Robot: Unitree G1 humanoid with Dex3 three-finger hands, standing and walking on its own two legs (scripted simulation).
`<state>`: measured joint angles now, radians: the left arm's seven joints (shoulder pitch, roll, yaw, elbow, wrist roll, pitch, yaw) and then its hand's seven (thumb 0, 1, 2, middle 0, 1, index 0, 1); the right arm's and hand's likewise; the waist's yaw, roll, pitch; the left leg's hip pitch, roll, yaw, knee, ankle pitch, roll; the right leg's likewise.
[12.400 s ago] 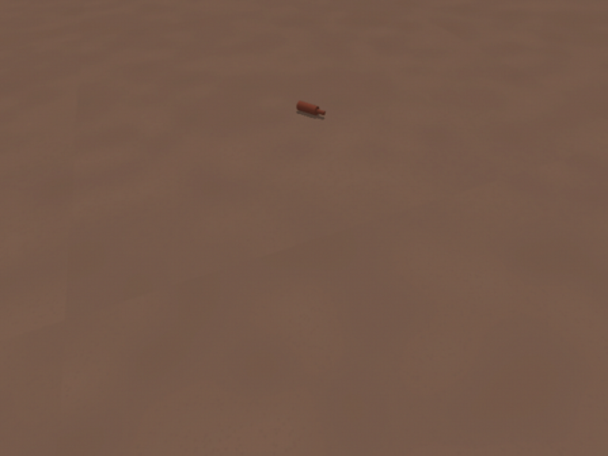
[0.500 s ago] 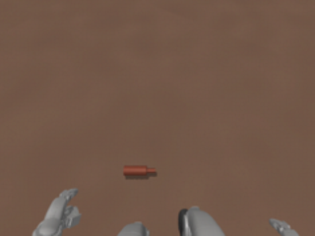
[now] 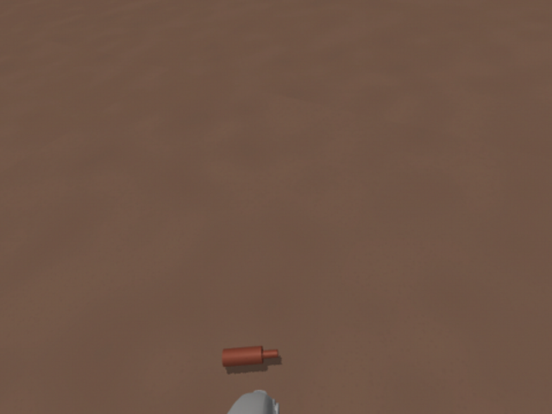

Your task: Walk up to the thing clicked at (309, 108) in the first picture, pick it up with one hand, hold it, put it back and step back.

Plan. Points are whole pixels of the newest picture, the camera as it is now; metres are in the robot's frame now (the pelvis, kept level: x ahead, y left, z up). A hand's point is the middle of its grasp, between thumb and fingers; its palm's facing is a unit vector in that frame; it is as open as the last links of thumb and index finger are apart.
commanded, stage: walk up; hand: left
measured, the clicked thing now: (250, 355) +0.46 +0.20 -0.73
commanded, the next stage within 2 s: stand in 1.10 s
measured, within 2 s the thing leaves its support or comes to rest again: neither
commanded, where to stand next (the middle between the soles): +0.09 -0.04 m, yaw +2 degrees
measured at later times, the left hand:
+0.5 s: hand out of the picture +0.07 +0.29 -0.19, palm faces -0.06 -0.95 -0.32, open 7.4 cm
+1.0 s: hand out of the picture -0.08 +0.32 -0.10, palm faces +0.09 -0.85 -0.52, open 7.4 cm
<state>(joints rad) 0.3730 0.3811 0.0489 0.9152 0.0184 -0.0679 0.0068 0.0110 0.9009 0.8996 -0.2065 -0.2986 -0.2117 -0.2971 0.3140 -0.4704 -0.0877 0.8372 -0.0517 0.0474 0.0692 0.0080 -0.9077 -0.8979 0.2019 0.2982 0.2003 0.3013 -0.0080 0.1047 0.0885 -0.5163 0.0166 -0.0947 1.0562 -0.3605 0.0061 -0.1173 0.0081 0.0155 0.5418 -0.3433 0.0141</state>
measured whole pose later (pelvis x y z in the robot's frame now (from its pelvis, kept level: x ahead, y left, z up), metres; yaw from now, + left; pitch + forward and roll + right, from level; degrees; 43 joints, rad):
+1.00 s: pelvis -0.01 +0.01 +0.00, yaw +6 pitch -3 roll -1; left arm 0.47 0.43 0.10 0.91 0.03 -0.08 -0.01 0.01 0.90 0.90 -0.20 -0.30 -0.21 -0.30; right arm 0.32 -0.43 -0.07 0.89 -0.03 0.04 0.10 0.01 -0.91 -0.90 0.20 0.30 0.20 0.30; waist 0.03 0.11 0.10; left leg -0.47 0.02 -0.09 0.79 -0.28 -0.01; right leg -0.06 -0.08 -0.10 0.53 -0.40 0.04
